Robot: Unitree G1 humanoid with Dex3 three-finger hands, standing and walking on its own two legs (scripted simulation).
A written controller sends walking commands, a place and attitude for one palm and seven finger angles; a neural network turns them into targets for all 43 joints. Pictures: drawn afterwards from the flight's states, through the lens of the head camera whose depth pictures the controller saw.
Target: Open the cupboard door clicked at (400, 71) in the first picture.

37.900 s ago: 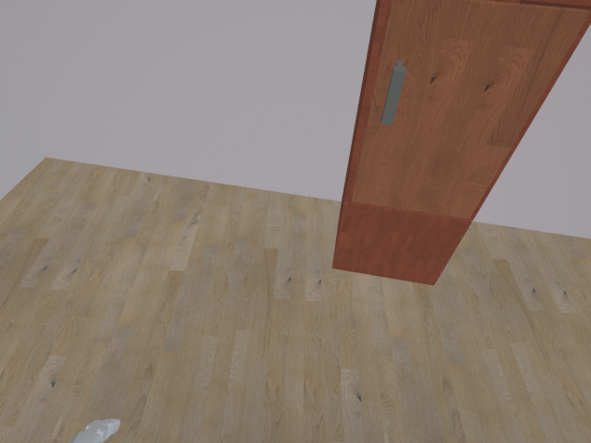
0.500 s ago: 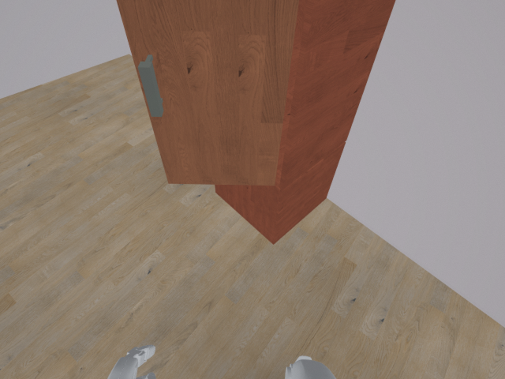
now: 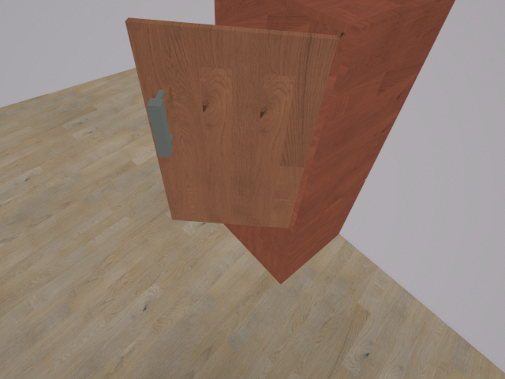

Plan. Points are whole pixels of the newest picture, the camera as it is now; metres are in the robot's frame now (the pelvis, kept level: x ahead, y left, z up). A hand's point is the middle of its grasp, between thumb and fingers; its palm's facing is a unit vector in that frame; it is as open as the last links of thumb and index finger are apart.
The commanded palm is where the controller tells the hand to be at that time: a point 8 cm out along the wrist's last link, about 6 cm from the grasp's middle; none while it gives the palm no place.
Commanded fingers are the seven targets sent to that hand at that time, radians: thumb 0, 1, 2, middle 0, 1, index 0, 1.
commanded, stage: come to a stop and stand still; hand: left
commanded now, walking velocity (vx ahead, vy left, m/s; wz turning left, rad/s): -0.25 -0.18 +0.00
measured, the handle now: (163, 123) +0.58 +0.24 +0.06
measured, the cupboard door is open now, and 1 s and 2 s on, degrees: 46 46 46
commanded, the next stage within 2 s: look again from close up in 0.74 s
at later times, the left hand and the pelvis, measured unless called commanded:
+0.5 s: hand out of the picture +0.01 +0.14 -0.16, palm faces -0.01 -0.98 -0.21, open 7.4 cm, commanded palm none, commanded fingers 0.00 0.90 0.90 -0.20 -0.30 -0.20 -0.30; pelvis -0.02 -0.04 +0.01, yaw -2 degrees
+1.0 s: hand out of the picture +0.00 +0.17 -0.17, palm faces -0.03 -0.97 -0.23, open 7.3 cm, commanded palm none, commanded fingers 0.00 0.90 0.90 -0.20 -0.30 -0.20 -0.30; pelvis -0.03 -0.01 +0.00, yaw -2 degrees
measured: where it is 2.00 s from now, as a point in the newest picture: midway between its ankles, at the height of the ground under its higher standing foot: outside the picture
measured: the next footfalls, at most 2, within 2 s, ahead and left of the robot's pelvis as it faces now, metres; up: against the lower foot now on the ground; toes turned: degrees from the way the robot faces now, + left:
right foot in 0.34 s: -0.03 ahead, -0.16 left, +0.00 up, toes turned -4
left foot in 0.58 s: +0.02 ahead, +0.08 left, +0.00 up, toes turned +1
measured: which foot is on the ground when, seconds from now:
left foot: down 0.00-0.34, up 0.36-0.56, down 0.58-1.00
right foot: down 0.00-0.02, up 0.04-0.32, down 0.34-1.00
